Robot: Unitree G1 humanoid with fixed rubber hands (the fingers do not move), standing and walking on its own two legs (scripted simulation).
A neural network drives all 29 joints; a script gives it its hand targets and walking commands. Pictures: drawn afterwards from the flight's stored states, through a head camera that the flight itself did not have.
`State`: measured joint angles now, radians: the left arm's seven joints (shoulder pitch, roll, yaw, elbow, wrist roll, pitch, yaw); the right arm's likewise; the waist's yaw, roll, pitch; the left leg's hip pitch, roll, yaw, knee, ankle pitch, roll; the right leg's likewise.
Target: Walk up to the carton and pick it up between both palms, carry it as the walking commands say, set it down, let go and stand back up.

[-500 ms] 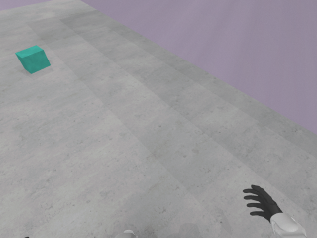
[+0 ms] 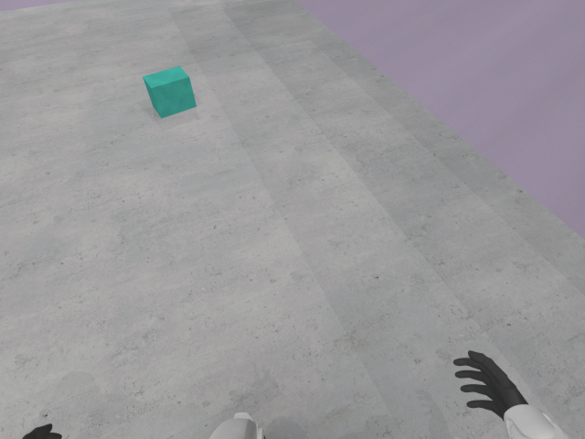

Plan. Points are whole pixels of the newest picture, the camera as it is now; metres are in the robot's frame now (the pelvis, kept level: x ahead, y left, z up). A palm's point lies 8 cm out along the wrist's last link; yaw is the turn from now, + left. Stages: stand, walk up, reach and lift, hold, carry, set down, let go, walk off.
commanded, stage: walk up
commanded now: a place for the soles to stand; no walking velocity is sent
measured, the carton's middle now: (170, 92) +2.00 +0.74 -0.65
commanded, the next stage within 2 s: none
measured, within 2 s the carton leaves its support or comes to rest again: neither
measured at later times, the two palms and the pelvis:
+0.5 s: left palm (39, 357) +0.25 +0.39 -0.06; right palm (409, 235) +0.49 -0.22 -0.08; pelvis +0.26 +0.03 -0.01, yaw +12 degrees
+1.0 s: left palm (76, 223) +0.50 +0.43 -0.06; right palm (372, 169) +0.70 -0.18 -0.10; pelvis +0.51 +0.08 +0.00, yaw +17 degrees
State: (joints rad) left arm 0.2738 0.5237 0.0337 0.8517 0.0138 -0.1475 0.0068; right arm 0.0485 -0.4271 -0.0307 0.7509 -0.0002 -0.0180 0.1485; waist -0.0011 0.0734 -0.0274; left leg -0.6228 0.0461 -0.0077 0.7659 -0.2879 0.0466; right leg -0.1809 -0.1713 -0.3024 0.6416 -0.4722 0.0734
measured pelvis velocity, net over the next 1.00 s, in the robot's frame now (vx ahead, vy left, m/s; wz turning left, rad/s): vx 0.51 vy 0.08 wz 0.29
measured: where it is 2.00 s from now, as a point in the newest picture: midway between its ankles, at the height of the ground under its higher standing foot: (235, 250)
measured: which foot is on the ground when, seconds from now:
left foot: up 0.00-0.00, down 0.02-0.28, up 0.30-0.54, down 0.56-0.92, up 0.94-1.00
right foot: down 0.00-0.04, up 0.06-0.26, down 0.28-0.56, up 0.58-0.90, down 0.92-1.00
